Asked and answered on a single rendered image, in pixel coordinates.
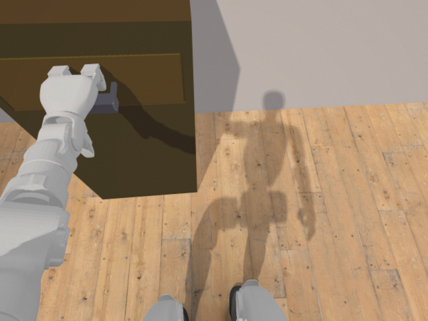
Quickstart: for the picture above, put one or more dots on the left robot upper arm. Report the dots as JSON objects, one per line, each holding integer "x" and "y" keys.
{"x": 32, "y": 239}

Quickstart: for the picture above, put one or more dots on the right robot thigh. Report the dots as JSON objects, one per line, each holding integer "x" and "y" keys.
{"x": 254, "y": 303}

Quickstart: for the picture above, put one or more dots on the robot left forearm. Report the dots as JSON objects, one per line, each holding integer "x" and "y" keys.
{"x": 46, "y": 171}

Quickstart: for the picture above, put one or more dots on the cabinet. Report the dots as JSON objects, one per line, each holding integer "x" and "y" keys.
{"x": 144, "y": 149}

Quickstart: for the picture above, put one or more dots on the robot left hand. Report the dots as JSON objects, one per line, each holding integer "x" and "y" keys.
{"x": 76, "y": 94}

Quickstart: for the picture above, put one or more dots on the handle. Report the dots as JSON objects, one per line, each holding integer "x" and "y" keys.
{"x": 106, "y": 103}

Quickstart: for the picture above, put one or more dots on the left robot thigh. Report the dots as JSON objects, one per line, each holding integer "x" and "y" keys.
{"x": 166, "y": 310}

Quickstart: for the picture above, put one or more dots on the robot thigh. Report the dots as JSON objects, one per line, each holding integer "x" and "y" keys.
{"x": 166, "y": 310}
{"x": 254, "y": 303}

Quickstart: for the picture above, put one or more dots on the drawer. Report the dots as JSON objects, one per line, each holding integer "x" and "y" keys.
{"x": 141, "y": 78}

